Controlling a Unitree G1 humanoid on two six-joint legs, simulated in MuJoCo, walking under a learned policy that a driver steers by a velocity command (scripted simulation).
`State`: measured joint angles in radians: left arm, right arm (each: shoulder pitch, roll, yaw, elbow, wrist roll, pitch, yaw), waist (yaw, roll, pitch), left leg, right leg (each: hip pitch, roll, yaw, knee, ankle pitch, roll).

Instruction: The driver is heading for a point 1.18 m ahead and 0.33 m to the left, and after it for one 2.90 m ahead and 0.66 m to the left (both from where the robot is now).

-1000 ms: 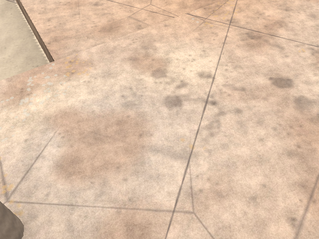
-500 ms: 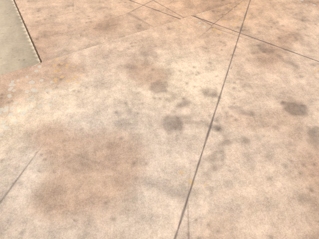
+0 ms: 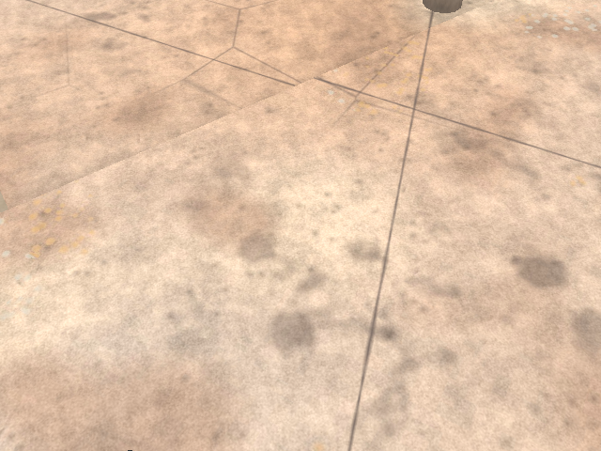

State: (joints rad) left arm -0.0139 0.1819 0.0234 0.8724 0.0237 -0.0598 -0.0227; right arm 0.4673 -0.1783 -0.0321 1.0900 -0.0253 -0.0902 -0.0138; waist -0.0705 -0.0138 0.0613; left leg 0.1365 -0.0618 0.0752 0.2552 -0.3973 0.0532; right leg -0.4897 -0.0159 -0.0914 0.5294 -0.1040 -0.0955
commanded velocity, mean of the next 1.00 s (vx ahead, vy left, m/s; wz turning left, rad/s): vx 0.50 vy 0.00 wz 0.02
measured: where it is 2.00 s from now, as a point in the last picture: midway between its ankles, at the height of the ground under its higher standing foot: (241, 214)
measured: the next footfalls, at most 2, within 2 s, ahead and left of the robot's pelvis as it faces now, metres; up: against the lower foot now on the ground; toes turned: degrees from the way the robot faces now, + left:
right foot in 0.02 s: +0.18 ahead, -0.09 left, +0.00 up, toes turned -4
left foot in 0.56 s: +0.48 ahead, +0.09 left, +0.00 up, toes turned +5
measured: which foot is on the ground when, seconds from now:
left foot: down 0.00-0.04, up 0.06-0.54, down 0.56-1.00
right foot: up 0.00-0.00, down 0.02-0.56, up 0.58-1.00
